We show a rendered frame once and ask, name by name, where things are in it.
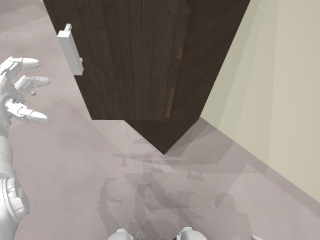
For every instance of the right robot thigh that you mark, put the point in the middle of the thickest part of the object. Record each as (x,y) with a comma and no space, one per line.
(190,235)

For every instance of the left robot upper arm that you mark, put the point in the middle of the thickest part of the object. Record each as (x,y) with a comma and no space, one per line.
(14,205)

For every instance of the left robot hand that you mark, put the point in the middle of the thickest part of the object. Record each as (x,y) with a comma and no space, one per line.
(9,69)

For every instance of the cupboard door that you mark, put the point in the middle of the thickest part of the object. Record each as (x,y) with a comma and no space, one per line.
(129,50)

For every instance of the robot right shin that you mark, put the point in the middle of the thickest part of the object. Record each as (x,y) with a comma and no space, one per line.
(186,228)

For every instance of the left robot forearm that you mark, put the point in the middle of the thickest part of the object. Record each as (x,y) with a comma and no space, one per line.
(6,154)

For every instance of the handle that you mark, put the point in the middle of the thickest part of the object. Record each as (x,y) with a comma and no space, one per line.
(70,51)

